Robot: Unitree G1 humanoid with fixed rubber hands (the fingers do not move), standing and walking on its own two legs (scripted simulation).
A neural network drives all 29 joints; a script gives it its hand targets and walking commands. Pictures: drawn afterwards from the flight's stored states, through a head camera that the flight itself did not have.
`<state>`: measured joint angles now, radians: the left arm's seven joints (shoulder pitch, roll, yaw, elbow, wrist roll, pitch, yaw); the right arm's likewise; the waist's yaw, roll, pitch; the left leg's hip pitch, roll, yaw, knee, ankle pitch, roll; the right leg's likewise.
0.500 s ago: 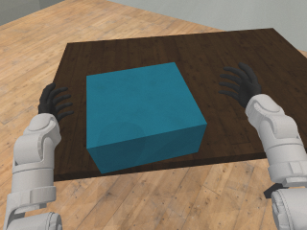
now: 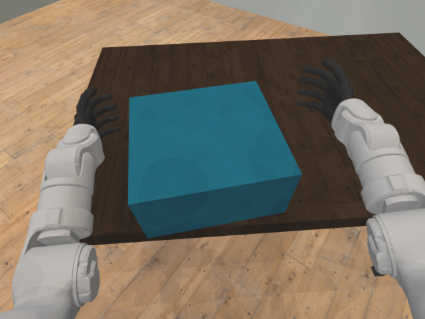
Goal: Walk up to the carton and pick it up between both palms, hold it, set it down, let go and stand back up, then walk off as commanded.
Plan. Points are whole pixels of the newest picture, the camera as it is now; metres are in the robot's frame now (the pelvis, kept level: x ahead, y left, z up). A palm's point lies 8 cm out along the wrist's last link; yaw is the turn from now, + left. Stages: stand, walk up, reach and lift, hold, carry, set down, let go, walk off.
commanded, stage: reach and lift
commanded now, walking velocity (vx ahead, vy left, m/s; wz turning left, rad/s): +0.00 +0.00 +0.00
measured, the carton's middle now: (205, 153) +0.45 +0.05 +0.03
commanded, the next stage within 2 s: none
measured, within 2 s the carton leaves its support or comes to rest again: neither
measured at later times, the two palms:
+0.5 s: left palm (94, 161) +0.40 +0.27 +0.06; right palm (320, 131) +0.46 -0.18 +0.09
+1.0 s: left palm (110, 156) +0.41 +0.24 +0.06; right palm (310, 132) +0.47 -0.17 +0.08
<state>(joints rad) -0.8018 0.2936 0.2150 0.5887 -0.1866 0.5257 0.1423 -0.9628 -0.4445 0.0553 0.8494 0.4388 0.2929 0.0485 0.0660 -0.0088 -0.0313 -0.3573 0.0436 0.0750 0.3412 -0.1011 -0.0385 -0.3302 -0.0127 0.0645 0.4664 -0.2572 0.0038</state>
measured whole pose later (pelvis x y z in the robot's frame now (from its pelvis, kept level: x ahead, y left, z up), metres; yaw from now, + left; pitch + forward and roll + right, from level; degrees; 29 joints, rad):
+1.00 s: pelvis +0.00 +0.01 -0.01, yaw +0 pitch +20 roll -1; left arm -0.80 0.21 0.07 0.93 -0.20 -0.02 0.12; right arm -0.93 -0.43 0.18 1.14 0.46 -0.11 0.09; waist 0.11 0.01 -0.17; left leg -0.67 0.06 0.05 0.44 -0.11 -0.03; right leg -0.59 0.01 0.04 0.47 -0.22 0.01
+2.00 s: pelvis +0.00 +0.00 -0.01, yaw +0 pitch +19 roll +0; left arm -0.80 0.13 0.26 1.05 -0.08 -0.15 0.12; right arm -0.93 -0.31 0.02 1.19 0.15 -0.15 0.10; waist 0.11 0.01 -0.19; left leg -0.64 0.06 0.05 0.42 -0.11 -0.03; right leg -0.57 0.01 0.04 0.47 -0.23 0.01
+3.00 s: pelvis -0.02 +0.01 -0.01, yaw +1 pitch +17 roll +0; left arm -0.80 0.19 0.09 1.08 -0.18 -0.15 0.16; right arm -0.88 -0.28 0.00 1.11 0.10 -0.11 0.03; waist 0.11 -0.01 -0.21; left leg -0.62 0.06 0.05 0.41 -0.08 -0.03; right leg -0.55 0.01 0.04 0.47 -0.20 0.01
